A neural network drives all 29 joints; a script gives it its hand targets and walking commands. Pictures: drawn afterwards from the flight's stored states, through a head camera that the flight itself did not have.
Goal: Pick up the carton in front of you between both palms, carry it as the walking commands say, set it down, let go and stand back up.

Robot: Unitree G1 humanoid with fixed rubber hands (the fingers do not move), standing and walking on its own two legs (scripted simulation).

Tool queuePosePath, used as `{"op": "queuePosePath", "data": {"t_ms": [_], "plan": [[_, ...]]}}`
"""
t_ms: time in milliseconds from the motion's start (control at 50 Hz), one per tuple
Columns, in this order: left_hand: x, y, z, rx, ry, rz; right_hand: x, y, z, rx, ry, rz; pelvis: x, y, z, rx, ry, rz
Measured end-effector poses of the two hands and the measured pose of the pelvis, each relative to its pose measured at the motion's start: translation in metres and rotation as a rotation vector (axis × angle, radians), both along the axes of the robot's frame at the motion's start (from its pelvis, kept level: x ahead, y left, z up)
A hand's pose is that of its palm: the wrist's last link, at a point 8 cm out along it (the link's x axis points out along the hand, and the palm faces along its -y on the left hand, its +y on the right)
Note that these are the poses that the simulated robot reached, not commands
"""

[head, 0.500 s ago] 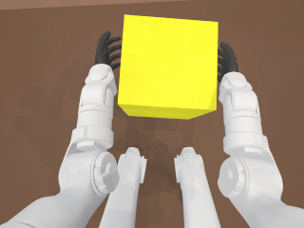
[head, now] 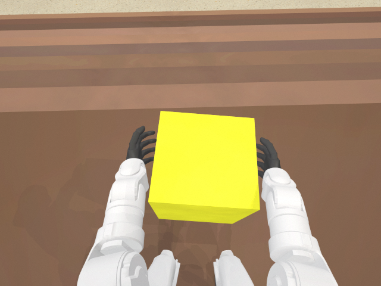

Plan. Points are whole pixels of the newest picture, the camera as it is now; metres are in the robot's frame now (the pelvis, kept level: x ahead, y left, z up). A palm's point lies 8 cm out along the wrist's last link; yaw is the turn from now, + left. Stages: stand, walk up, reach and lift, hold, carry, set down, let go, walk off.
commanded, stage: reach and lift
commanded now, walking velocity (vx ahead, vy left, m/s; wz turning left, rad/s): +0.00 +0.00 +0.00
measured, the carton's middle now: (200, 174) +0.38 +0.00 -0.10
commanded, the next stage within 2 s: hold in 1.50 s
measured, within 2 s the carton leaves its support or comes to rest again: neither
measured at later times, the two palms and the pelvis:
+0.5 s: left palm (108, 150) +0.33 +0.15 +0.12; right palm (294, 163) +0.32 -0.15 +0.11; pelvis +0.03 +0.00 +0.09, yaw +0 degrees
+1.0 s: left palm (108, 148) +0.33 +0.15 +0.13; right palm (299, 162) +0.32 -0.15 +0.12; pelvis +0.03 +0.00 +0.10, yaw +0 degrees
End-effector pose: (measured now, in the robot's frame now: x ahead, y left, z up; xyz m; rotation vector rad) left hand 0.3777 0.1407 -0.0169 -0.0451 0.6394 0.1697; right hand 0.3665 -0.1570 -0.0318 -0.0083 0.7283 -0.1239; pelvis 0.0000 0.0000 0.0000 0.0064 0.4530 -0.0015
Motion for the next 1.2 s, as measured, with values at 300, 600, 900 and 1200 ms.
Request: {"op": "queuePosePath", "data": {"t_ms": [300, 600, 900, 1200], "plan": [[-0.031, 0.007, 0.079, 0.012, 0.001, -0.015, -0.033, 0.006, 0.078, 0.004, 0.000, -0.006, 0.023, 0.000, 0.067, -0.006, -0.240, -0.007], [-0.050, 0.009, 0.137, 0.040, 0.007, -0.047, -0.050, 0.009, 0.144, -0.039, 0.000, 0.007, 0.028, 0.000, 0.094, -0.011, -0.488, 0.004], [-0.049, 0.008, 0.141, 0.041, 0.010, -0.048, -0.053, 0.008, 0.144, -0.038, -0.001, 0.004, 0.022, 0.000, 0.096, -0.012, -0.507, 0.000], [-0.045, 0.009, 0.148, 0.058, 0.019, -0.054, -0.044, 0.009, 0.157, -0.059, -0.003, 0.020, 0.034, -0.001, 0.099, -0.009, -0.518, 0.005]]}}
